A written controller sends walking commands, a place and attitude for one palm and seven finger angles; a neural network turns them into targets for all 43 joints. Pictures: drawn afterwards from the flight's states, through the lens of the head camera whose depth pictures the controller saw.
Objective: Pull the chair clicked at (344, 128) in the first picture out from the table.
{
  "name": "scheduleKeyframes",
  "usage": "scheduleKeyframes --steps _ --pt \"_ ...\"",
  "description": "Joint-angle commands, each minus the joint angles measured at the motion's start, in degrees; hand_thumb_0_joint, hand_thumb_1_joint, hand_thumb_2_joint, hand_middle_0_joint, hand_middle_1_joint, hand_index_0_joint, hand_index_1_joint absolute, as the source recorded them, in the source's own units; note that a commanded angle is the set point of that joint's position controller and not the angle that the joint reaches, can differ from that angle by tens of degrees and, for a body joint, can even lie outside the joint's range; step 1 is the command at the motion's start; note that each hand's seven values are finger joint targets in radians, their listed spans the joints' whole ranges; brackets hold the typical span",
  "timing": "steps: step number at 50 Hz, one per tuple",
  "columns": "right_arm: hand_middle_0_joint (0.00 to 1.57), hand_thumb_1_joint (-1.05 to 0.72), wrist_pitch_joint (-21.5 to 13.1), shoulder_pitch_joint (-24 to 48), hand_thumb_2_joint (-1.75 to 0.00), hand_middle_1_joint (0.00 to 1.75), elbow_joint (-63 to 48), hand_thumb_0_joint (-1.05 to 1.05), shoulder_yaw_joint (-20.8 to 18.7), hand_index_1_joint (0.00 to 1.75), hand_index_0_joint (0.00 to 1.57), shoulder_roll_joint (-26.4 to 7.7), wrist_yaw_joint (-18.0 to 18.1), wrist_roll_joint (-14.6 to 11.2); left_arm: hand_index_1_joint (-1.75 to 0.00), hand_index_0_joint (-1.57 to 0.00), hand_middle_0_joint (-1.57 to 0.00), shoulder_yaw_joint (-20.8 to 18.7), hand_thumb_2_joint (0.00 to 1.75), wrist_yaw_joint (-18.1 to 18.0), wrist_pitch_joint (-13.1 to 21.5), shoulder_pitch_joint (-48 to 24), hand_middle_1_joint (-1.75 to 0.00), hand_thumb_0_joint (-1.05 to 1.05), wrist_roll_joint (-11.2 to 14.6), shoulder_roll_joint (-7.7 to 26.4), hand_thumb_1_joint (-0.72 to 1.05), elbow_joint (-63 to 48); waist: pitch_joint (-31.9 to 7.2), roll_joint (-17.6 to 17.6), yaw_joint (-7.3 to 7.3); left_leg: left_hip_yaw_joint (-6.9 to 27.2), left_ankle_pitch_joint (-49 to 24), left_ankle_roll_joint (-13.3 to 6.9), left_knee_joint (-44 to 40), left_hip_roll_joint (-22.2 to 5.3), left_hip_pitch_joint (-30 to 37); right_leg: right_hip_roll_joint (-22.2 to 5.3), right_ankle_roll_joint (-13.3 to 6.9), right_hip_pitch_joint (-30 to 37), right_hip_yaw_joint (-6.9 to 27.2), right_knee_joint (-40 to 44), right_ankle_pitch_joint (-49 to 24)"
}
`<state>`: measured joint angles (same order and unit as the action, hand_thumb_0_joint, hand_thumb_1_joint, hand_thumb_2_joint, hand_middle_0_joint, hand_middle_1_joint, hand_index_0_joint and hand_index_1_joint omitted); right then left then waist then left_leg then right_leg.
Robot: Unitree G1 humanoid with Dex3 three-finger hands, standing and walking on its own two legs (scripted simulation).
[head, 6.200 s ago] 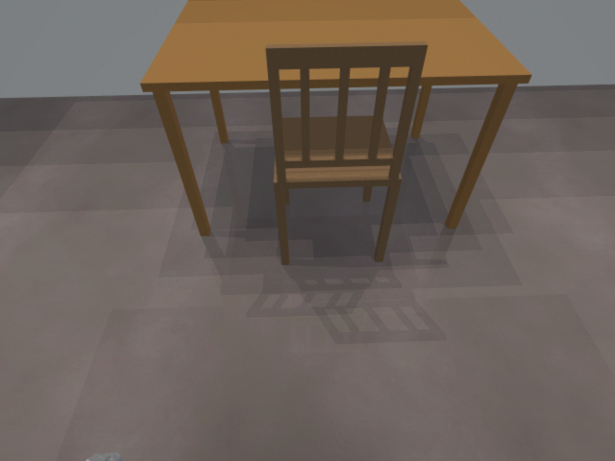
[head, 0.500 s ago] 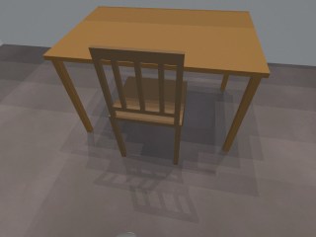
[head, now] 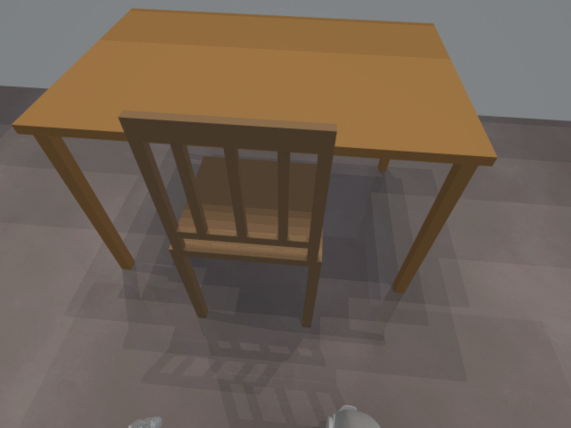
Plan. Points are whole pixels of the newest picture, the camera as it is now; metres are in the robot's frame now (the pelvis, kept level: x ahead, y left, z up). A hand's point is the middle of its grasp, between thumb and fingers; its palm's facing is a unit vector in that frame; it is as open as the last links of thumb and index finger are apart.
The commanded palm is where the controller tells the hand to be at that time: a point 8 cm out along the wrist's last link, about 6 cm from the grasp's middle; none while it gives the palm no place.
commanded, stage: take the last steps up to it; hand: left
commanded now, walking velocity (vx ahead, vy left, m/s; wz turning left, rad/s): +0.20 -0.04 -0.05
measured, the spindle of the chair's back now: (237, 195) +0.60 +0.14 -0.09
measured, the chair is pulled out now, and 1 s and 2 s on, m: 0.00 0.00 0.00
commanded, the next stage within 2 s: come to a stop and stand still in 0.14 s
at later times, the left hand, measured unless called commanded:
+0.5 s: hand out of the picture +0.15 +0.15 -0.17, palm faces +0.04 -0.98 -0.20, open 7.3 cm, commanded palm none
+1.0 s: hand out of the picture +0.13 +0.14 -0.17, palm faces +0.00 -0.96 -0.27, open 7.3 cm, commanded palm none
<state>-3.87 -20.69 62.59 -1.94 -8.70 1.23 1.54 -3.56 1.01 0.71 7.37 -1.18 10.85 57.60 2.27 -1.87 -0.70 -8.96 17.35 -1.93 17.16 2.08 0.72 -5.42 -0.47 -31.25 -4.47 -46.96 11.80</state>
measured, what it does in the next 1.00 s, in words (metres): walks ahead: right foot, then left foot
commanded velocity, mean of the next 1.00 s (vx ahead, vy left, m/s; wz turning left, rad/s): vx -0.05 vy -0.02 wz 0.00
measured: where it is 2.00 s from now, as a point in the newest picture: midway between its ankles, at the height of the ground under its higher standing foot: outside the picture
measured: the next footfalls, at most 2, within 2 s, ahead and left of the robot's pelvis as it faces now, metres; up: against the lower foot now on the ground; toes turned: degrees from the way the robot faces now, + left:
right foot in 0.10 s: +0.18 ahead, -0.11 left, +0.00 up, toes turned -7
left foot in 0.52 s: +0.17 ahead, +0.06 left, +0.00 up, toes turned +2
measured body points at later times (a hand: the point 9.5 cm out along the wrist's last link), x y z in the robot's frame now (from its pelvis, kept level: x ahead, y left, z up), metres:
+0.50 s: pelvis +0.13 -0.02 +0.00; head +0.15 -0.03 +0.45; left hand +0.15 +0.20 -0.15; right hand +0.16 -0.25 -0.16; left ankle +0.17 +0.11 -0.73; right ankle +0.15 -0.11 -0.74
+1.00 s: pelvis +0.09 -0.05 -0.02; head +0.10 -0.07 +0.43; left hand +0.13 +0.19 -0.15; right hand +0.15 -0.29 -0.17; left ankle +0.13 +0.06 -0.73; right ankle +0.07 -0.15 -0.74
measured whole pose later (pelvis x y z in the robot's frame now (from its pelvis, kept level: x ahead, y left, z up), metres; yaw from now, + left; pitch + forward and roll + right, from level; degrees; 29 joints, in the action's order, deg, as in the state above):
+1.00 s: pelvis +0.09 -0.05 -0.02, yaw -1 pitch -2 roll -1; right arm 2.0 -12.7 54.3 -3.0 -12.1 0.4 0.8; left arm -0.7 -2.7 0.2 17.2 -1.5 8.7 55.3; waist 2.1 4.2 -0.9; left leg -2.9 19.8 -0.3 40.7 -2.0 -20.8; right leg 1.4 -2.3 -13.0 -3.3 -36.2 21.5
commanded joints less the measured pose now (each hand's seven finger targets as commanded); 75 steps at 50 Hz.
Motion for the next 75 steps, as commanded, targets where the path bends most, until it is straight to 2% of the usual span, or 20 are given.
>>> scheduleKeyframes --steps 1,4,5,6,9,13,22,24,28,32,39,41,42,43,47,50,53,55,59,75 --pt "0.20 -0.90 -0.42 -3.77 -0.90 0.30 -0.95 0.00 -1.39 0.30 0.20 -8.17 0.56 0.18 -0.30 -0.20 -0.20 0.07 0.90 -0.09 0.93 -0.44 -0.30 0.00 0.00 1.59 0.90 -3.74 4.48 7.13 0.07 7.52 -37.85 -6.99 0.44 -18.14 -2.29 1.66 -1.90 4.29 -0.97 8.86 0.84" --pt "0.20 -0.90 -0.22 -2.50 -0.90 0.30 -0.51 0.00 -1.11 0.30 0.20 -7.94 0.25 -0.69 -0.30 -0.20 -0.20 -1.10 0.90 -0.55 2.21 15.24 -0.30 0.00 -0.38 5.72 0.90 1.23 -3.51 0.88 7.05 3.98 -33.67 -3.20 21.04 -12.80 -11.36 2.97 -3.71 30.06 -0.27 17.38 -7.14" --pt "0.20 -0.90 -0.34 -5.26 -0.90 0.30 -1.30 0.00 -0.80 0.30 0.20 -5.13 -0.28 -1.37 -0.30 -0.20 -0.20 -2.53 0.90 -1.19 2.94 21.55 -0.30 0.00 -0.60 11.16 0.90 2.66 -10.03 -11.71 8.21 0.13 -9.88 -0.47 38.35 -5.09 -24.23 -11.00 -9.47 42.51 19.56 21.44 -16.13" --pt "0.20 -0.90 -0.08 -5.40 -0.90 0.30 -2.17 0.00 -0.96 0.30 0.20 -5.23 0.09 -1.59 -0.30 -0.20 -0.20 -2.59 0.90 -1.23 2.56 23.37 -0.30 0.00 0.73 13.98 0.90 2.82 -11.31 -11.57 7.15 3.87 17.51 0.27 53.11 -1.60 -28.49 -20.39 -15.79 40.28 31.38 28.63 -21.47" --pt "0.20 -0.90 1.60 -0.56 -0.90 0.30 -1.71 0.00 -1.23 0.30 0.20 -4.44 -0.43 -0.61 -0.30 -0.20 -0.20 -1.12 0.90 -1.84 2.19 7.90 -0.30 0.00 0.96 7.69 0.90 -1.20 -1.85 -0.37 1.92 10.14 4.64 0.27 56.20 -7.99 -29.64 -13.38 -12.77 19.84 20.63 34.93 1.81" --pt "0.20 -0.90 3.43 -5.16 -0.90 0.30 0.30 0.00 -0.51 0.30 0.20 -1.88 -0.28 -0.14 -0.30 -0.20 -0.20 0.09 0.90 -2.12 2.63 5.04 -0.30 0.00 0.38 3.78 0.90 -1.17 -0.57 -3.06 -2.06 8.16 0.54 2.51 44.56 -8.23 -23.46 -8.33 -9.77 10.76 9.12 37.15 -5.76" --pt "0.20 -0.90 4.40 2.45 -0.90 0.30 -1.41 0.00 -0.11 0.30 0.20 -1.79 0.67 -1.48 -0.30 -0.20 -0.20 0.05 0.90 -3.15 0.76 9.19 -0.30 0.00 0.31 6.11 0.90 2.21 -4.02 -5.58 1.12 7.67 -0.15 4.62 17.11 -4.73 -16.55 -8.35 -9.03 20.70 8.53 26.90 -28.87" --pt "0.20 -0.90 4.39 1.20 -0.90 0.30 -0.88 0.00 -0.44 0.30 0.20 -2.79 0.77 -1.33 -0.30 -0.20 -0.20 -0.04 0.90 -3.36 0.10 8.68 -0.30 0.00 0.59 5.84 0.90 2.54 -2.89 -5.58 -0.09 8.29 -9.80 4.03 7.75 -5.51 -10.65 -6.78 -6.25 17.87 7.76 23.99 -22.32" --pt "0.20 -0.90 3.72 5.08 -0.90 0.30 -2.79 0.00 -0.88 0.30 0.20 -7.68 1.49 -0.85 -0.30 -0.20 -0.20 0.63 0.90 -3.76 -1.42 11.27 -0.30 0.00 0.68 2.45 0.90 2.23 -2.34 13.68 2.12 18.35 -39.59 -3.89 2.33 -18.15 -11.92 3.14 0.21 17.87 1.25 14.64 4.18" --pt "0.20 -0.90 4.00 8.27 -0.90 0.30 -4.45 0.00 -1.56 0.30 0.20 -9.11 2.56 -0.40 -0.30 -0.20 -0.20 0.22 0.90 -3.45 -2.69 11.98 -0.30 0.00 0.40 3.29 0.90 2.35 -2.93 11.31 1.88 19.44 -45.41 -9.35 2.14 -20.73 -10.10 4.14 0.73 12.09 5.28 -2.67 17.87" --pt "0.20 -0.90 4.76 8.37 -0.90 0.30 -5.33 0.00 -2.91 0.30 0.20 -10.72 1.66 -0.28 -0.30 -0.20 -0.20 0.56 0.90 -3.10 -2.37 12.07 -0.30 0.00 0.46 2.12 0.90 0.86 -7.10 12.30 0.62 16.93 -34.41 -7.34 4.38 -17.79 -6.52 4.05 1.46 14.96 3.29 9.43 13.73" --pt "0.20 -0.90 3.82 11.74 -0.90 0.30 -8.66 0.00 -3.56 0.30 0.20 -12.83 1.24 -1.94 -0.30 -0.20 -0.20 1.62 0.90 -4.54 -0.71 17.18 -0.30 0.00 -0.27 3.50 0.90 1.14 -7.10 2.27 3.29 11.28 -34.30 -1.12 19.49 -14.33 -4.77 1.46 1.32 13.23 8.05 29.47 -1.23" --pt "0.20 -0.90 4.17 8.84 -0.90 0.30 -11.38 0.00 -2.60 0.30 0.20 -7.27 -0.26 -1.53 -0.30 -0.20 -0.20 0.74 0.90 -4.52 -0.34 12.20 -0.30 0.00 -1.00 7.56 0.90 -3.11 -3.28 -8.85 0.01 6.84 -5.12 1.28 22.30 -6.60 -19.99 -4.42 -0.93 16.41 14.86 29.28 -7.86" --pt "0.20 -0.90 4.48 8.36 -0.90 0.30 -12.19 0.00 -1.96 0.30 0.20 -5.43 -0.94 -0.78 -0.30 -0.20 -0.20 1.12 0.90 -4.28 0.19 10.24 -0.30 0.00 -0.99 8.81 0.90 -4.41 -4.19 -5.59 -0.62 5.30 5.69 2.31 26.28 -3.68 -21.62 -7.18 -5.22 16.53 16.51 26.90 -8.95" --pt "0.20 -0.90 4.38 8.70 -0.90 0.30 -13.65 0.00 -0.91 0.30 0.20 -3.84 -0.87 -0.97 -0.30 -0.20 -0.20 0.73 0.90 -4.75 1.32 9.39 -0.30 0.00 -0.79 7.02 0.90 -6.65 -3.70 -7.21 -0.64 6.77 5.74 0.99 28.03 -4.23 -23.51 -7.00 -9.51 20.25 12.89 20.83 -27.50" --pt "0.20 -0.90 4.12 3.89 -0.90 0.30 -10.66 0.00 -0.41 0.30 0.20 -4.18 -0.76 -0.88 -0.30 -0.20 -0.20 1.50 0.90 -4.22 0.39 7.89 -0.30 0.00 -0.07 6.20 0.90 -6.99 1.43 -0.96 -2.06 6.30 -3.73 0.82 12.92 -4.33 -10.47 -2.55 -5.28 7.92 9.36 21.43 -0.87" --pt "0.20 -0.90 3.88 5.02 -0.90 0.30 -10.06 0.00 -0.11 0.30 0.20 -7.04 -0.79 -0.07 -0.30 -0.20 -0.20 1.61 0.90 -3.99 -0.82 10.11 -0.30 0.00 0.04 5.35 0.90 -6.19 7.83 9.12 0.38 17.63 10.93 -2.62 1.20 -9.92 -23.76 3.82 -2.10 10.86 6.45 20.96 17.24" --pt "0.20 -0.90 3.63 6.11 -0.90 0.30 -9.74 0.00 0.19 0.30 0.20 -6.84 -0.73 -0.19 -0.30 -0.20 -0.20 1.96 0.90 -3.64 -0.33 12.77 -0.30 0.00 0.00 5.35 0.90 -4.89 6.52 5.02 1.99 16.57 12.02 -2.27 0.39 -8.99 -25.98 3.19 -2.19 15.66 7.02 22.77 14.17" --pt "0.20 -0.90 3.79 1.88 -0.90 0.30 -7.44 0.00 0.72 0.30 0.20 -5.17 -0.67 -0.17 -0.30 -0.20 -0.20 2.22 0.90 -3.27 0.39 11.79 -0.30 0.00 0.28 6.11 0.90 -4.05 2.91 -2.37 -0.05 9.37 2.30 0.22 8.63 -5.24 -17.11 -1.24 -4.00 10.14 13.21 30.58 21.54" --pt "0.20 -0.90 2.03 0.06 -0.90 0.30 0.65 0.00 2.27 0.30 0.20 -3.54 0.32 -1.19 -0.30 -0.20 -0.20 3.39 0.90 -3.41 1.61 15.01 -0.30 0.00 0.65 3.86 0.90 3.23 1.11 1.65 0.96 10.00 -9.67 0.55 5.42 -7.55 -13.73 -0.02 -2.25 18.83 9.20 28.09 -2.55"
